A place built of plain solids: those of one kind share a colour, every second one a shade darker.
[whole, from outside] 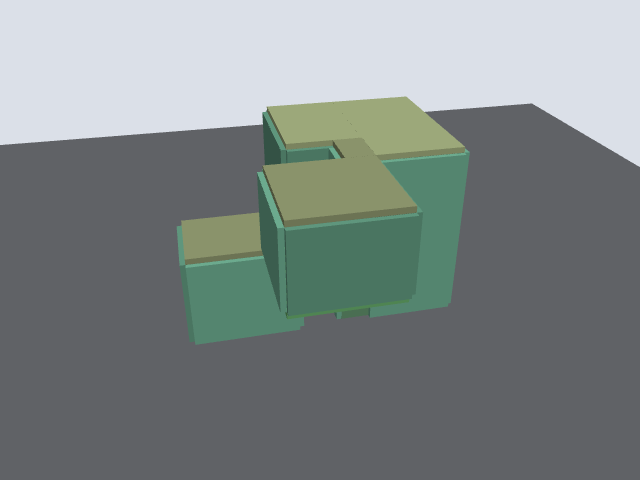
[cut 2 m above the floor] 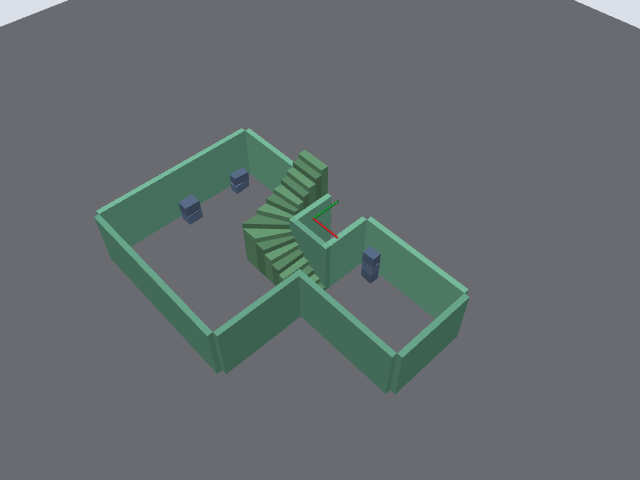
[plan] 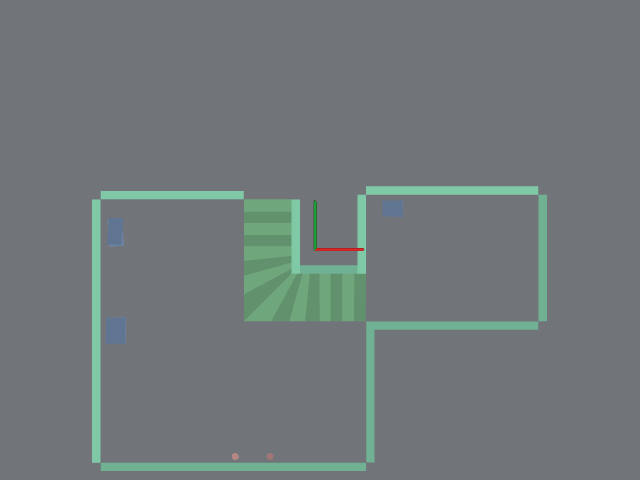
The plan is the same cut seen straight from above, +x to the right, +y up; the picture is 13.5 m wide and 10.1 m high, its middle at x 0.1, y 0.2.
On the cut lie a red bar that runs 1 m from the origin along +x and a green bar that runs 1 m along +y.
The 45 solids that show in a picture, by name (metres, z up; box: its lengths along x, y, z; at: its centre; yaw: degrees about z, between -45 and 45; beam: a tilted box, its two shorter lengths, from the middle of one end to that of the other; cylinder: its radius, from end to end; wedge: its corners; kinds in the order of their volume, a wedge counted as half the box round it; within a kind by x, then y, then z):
{
 "wall_1": {"box": [0.18, 5.54, 6.04], "at": [-4.61, -1.72, 2.97]},
 "wall_2": {"box": [3.01, 0.18, 6.04], "at": [-3.01, 1.14, 2.97]},
 "wall_3": {"box": [5.59, 0.18, 6.04], "at": [-1.72, -4.57, 2.97]},
 "wall_4": {"box": [0.18, 3.61, 2.67], "at": [-1.59, 2.86, 4.66]},
 "wall_5": {"box": [0.18, 1.57, 6.04], "at": [-0.41, 0.27, 2.97]},
 "wall_6": {"box": [1.57, 0.18, 6.04], "at": [0.28, -0.42, 2.97]},
 "wall_7": {"box": [3.58, 0.18, 2.67], "at": [0.29, 4.75, 4.66]},
 "wall_8": {"box": [0.18, 1.66, 3.14], "at": [0.98, 0.32, 1.52]},
 "wall_9": {"box": [0.18, 2.97, 6.04], "at": [1.16, -3.0, 2.97]},
 "wall_10": {"box": [0.18, 1.0, 2.91], "at": [1.16, -1.01, 4.54]},
 "wall_11": {"box": [0.18, 3.61, 2.67], "at": [2.16, 2.86, 4.66]},
 "wall_12": {"box": [3.63, 0.18, 3.14], "at": [2.88, -1.6, 1.52]},
 "wall_13": {"box": [3.63, 0.18, 3.14], "at": [2.88, 1.24, 1.52]},
 "wall_14": {"box": [0.18, 2.66, 3.14], "at": [4.79, -0.18, 1.52]},
 "roof_1": {"box": [3.01, 5.54, 0.2], "at": [-3.01, -1.72, 6.09]},
 "roof_2": {"box": [1.0, 1.57, 0.2], "at": [-1.0, 0.27, 6.09]},
 "roof_3": {"box": [2.57, 3.97, 0.2], "at": [-0.22, -2.5, 6.09]},
 "roof_4": {"box": [3.58, 3.61, 0.2], "at": [0.29, 2.86, 6.09]},
 "roof_5": {"box": [3.63, 2.66, 0.2], "at": [2.88, -0.18, 3.19]},
 "tread_1": {"wedge": [[-1.51, -1.51, -0.05], [-1.51, -1.51, 1.54], [-0.93, -1.51, -0.05], [-0.93, -1.51, 1.55], [-0.51, -0.51, -0.05], [-0.51, -0.51, 1.55], [-0.39, -0.51, -0.05], [-0.39, -0.51, 1.55]]},
 "tread_2": {"wedge": [[-1.5, -1.51, -0.05], [-1.5, -1.51, 1.75], [-1.5, -0.94, -0.05], [-1.5, -0.94, 1.75], [-0.5, -0.51, -0.05], [-0.5, -0.51, 1.75], [-0.5, -0.4, -0.05], [-0.5, -0.4, 1.75]]},
 "tread_3": {"wedge": [[-1.5, -0.95, -0.05], [-1.5, -0.95, 1.95], [-1.5, -0.55, -0.05], [-1.5, -0.55, 1.94], [-0.5, -0.4, -0.05], [-0.5, -0.4, 1.95], [-0.5, -0.27, -0.05], [-0.5, -0.27, 1.95]]},
 "tread_4": {"wedge": [[-1.5, -0.55, -0.05], [-1.5, -0.55, 2.14], [-1.5, -0.23, -0.05], [-1.5, -0.23, 2.14], [-0.5, -0.28, -0.05], [-0.5, -0.28, 2.14], [-0.5, -0.13, -0.05], [-0.5, -0.13, 2.14]]},
 "tread_5": {"wedge": [[-1.5, -0.24, -0.05], [-1.5, -0.24, 2.34], [-1.5, 0.07, -0.05], [-1.5, 0.07, 2.33], [-0.5, -0.13, -0.05], [-0.5, -0.13, 2.34], [-0.5, 0.07, -0.05], [-0.5, 0.07, 2.33]]},
 "tread_6": {"wedge": [[-1.5, 0.07, -0.05], [-1.5, 0.07, 2.53], [-1.5, 0.31, -0.05], [-1.5, 0.31, 2.53], [-0.5, 0.07, -0.05], [-0.5, 0.07, 2.53], [-0.5, 0.31, -0.05], [-0.5, 0.31, 2.53]]},
 "tread_7": {"wedge": [[-1.5, 0.31, -0.05], [-1.5, 0.31, 2.73], [-1.5, 0.56, -0.05], [-1.5, 0.56, 2.73], [-0.5, 0.31, -0.05], [-0.5, 0.31, 2.73], [-0.5, 0.56, -0.05], [-0.5, 0.56, 2.73]]},
 "tread_8": {"wedge": [[-1.5, 0.56, -0.05], [-1.5, 0.56, 2.93], [-1.5, 0.8, -0.05], [-1.5, 0.8, 2.93], [-0.5, 0.56, -0.05], [-0.5, 0.56, 2.93], [-0.5, 0.8, -0.05], [-0.5, 0.8, 2.93]]},
 "tread_9": {"wedge": [[-1.5, 0.8, -0.05], [-1.5, 0.8, 3.12], [-1.5, 1.06, -0.05], [-1.5, 1.06, 3.11], [-0.5, 0.79, -0.05], [-0.5, 0.79, 3.12], [-0.5, 1.06, -0.05], [-0.5, 1.06, 3.12]]},
 "tread_10": {"wedge": [[-0.93, -1.51, -0.05], [-0.93, -1.51, 1.36], [-0.54, -1.51, -0.05], [-0.54, -1.51, 1.36], [-0.39, -0.51, -0.05], [-0.39, -0.51, 1.36], [-0.27, -0.51, -0.05], [-0.27, -0.51, 1.36]]},
 "tread_11": {"wedge": [[-0.55, -1.51, -0.05], [-0.55, -1.51, 1.16], [-0.27, -0.51, -0.05], [-0.27, -0.51, 1.16], [-0.21, -1.51, -0.05], [-0.21, -1.51, 1.16], [-0.11, -0.51, -0.05], [-0.11, -0.51, 1.16]]},
 "tread_12": {"wedge": [[-0.22, -1.51, -0.05], [-0.22, -1.51, 0.97], [-0.12, -0.51, -0.05], [-0.12, -0.51, 0.97], [0.09, -1.51, -0.05], [0.09, -1.51, 0.97], [0.09, -0.51, -0.05], [0.09, -0.51, 0.97]]},
 "tread_13": {"wedge": [[0.09, -1.51, -0.05], [0.09, -1.51, 0.76], [0.09, -0.51, -0.05], [0.09, -0.51, 0.77], [0.32, -1.51, -0.05], [0.32, -1.51, 0.77], [0.32, -0.51, -0.05], [0.32, -0.51, 0.77]]},
 "tread_14": {"wedge": [[0.32, -1.51, -0.05], [0.32, -1.51, 0.57], [0.32, -0.51, -0.05], [0.32, -0.51, 0.57], [0.57, -1.51, -0.05], [0.57, -1.51, 0.58], [0.57, -0.51, -0.05], [0.57, -0.51, 0.58]]},
 "tread_15": {"wedge": [[0.56, -1.51, -0.05], [0.56, -1.51, 0.38], [0.57, -0.51, -0.05], [0.57, -0.51, 0.38], [0.81, -1.51, -0.05], [0.81, -1.51, 0.38], [0.82, -0.51, -0.05], [0.82, -0.51, 0.38]]},
 "tread_16": {"wedge": [[0.81, -1.51, -0.05], [0.81, -1.51, 0.18], [0.82, -0.51, -0.05], [0.82, -0.51, 0.18], [1.06, -1.51, -0.05], [1.06, -1.51, 0.18], [1.07, -0.51, -0.05], [1.07, -0.51, 0.18]]},
 "floor_1": {"box": [3.58, 3.61, 0.24], "at": [0.29, 2.86, 3.21]},
 "carton_1": {"box": [0.31, 0.57, 0.34], "at": [-4.21, 0.38, 0.52], "yaw": -4.1},
 "carton_2": {"box": [0.41, 0.55, 0.39], "at": [-4.2, -1.71, 0.59], "yaw": -0.6},
 "carton_3": {"box": [0.31, 0.57, 0.39], "at": [-4.2, 0.35, 0.15], "yaw": 4.3},
 "carton_4": {"box": [0.41, 0.55, 0.44], "at": [-4.18, -1.7, 0.17], "yaw": 0.6},
 "carton_5": {"box": [0.43, 0.33, 0.45], "at": [1.63, 0.86, 0.17], "yaw": -4.1},
 "carton_6": {"box": [0.43, 0.33, 0.4], "at": [1.63, 0.86, 0.59], "yaw": 0.6},
 "carton_7": {"box": [0.43, 0.33, 0.4], "at": [1.63, 0.86, 0.99], "yaw": 2.0},
 "extinguisher_1": {"cylinder": 0.07, "from": [-1.69, -4.35, 0.0], "to": [-1.69, -4.35, 0.52]},
 "extinguisher_2": {"cylinder": 0.07, "from": [-0.95, -4.35, 0.0], "to": [-0.95, -4.35, 0.52]}
}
